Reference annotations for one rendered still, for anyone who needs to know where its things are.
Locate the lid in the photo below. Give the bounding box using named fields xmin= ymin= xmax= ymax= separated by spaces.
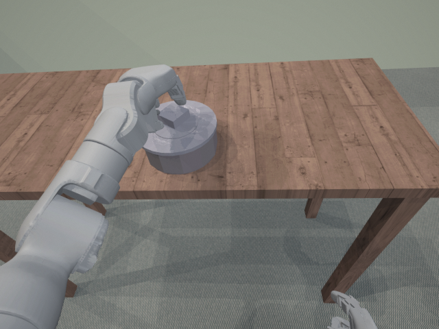
xmin=142 ymin=100 xmax=217 ymax=156

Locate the right robot hand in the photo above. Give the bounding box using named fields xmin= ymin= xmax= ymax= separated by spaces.
xmin=327 ymin=291 xmax=378 ymax=329

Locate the left robot hand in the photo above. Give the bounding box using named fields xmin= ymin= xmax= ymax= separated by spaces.
xmin=119 ymin=64 xmax=187 ymax=133

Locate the table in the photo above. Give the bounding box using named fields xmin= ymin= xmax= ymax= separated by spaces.
xmin=0 ymin=58 xmax=439 ymax=304

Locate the pot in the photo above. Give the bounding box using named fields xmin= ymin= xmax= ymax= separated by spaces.
xmin=145 ymin=131 xmax=217 ymax=175

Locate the knob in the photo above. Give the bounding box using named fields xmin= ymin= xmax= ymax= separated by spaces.
xmin=157 ymin=103 xmax=190 ymax=129

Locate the left robot upper arm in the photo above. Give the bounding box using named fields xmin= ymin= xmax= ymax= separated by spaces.
xmin=0 ymin=194 xmax=109 ymax=329

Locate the robot left forearm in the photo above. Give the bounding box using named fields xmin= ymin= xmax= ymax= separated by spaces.
xmin=15 ymin=74 xmax=156 ymax=253

